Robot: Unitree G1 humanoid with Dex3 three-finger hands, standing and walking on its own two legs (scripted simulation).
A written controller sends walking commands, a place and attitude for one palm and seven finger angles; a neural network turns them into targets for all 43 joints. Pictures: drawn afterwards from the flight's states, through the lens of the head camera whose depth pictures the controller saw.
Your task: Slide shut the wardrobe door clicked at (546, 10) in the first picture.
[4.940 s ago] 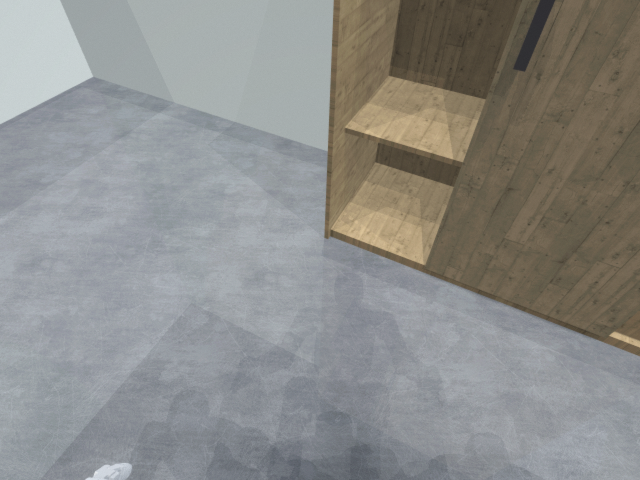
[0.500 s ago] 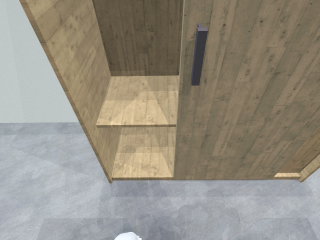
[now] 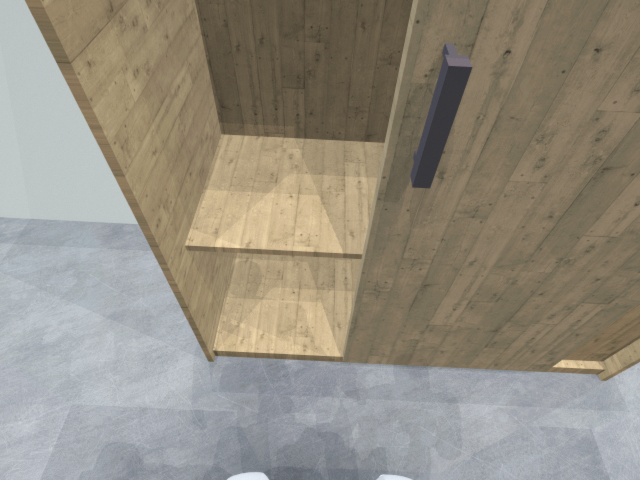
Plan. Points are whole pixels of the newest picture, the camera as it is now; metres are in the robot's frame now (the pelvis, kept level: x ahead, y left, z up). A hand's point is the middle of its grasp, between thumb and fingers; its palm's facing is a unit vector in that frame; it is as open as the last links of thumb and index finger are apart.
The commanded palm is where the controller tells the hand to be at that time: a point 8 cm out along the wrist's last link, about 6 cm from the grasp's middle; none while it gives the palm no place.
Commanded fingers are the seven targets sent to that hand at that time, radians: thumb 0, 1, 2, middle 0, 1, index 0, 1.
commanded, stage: come to a stop and stand still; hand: right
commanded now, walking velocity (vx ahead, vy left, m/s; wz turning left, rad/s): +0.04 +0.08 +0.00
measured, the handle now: (434, 120) +0.51 -0.10 +0.19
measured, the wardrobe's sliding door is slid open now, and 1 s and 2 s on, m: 0.41 0.41 0.41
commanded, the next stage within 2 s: look again from close up in 1.16 s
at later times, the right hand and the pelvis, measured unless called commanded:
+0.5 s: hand out of the picture -0.03 -0.21 -0.17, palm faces -0.01 +0.98 -0.20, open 7.4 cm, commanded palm none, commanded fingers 0.00 -0.90 -0.90 0.20 0.30 0.20 0.30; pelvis -0.01 -0.02 +0.01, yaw +2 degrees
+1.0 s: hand out of the picture -0.02 -0.13 -0.16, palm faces +0.03 +0.99 -0.17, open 7.4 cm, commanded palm none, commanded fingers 0.00 -0.90 -0.90 0.20 0.30 0.20 0.30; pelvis +0.00 +0.02 +0.01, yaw +1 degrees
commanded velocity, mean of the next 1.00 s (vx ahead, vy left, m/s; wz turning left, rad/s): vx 0.02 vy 0.04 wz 0.00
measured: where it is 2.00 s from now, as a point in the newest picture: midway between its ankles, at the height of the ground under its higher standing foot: outside the picture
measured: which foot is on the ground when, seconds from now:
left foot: down 0.00-0.12, up 0.14-0.46, down 0.48-1.00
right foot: up 0.00-0.08, down 0.10-1.00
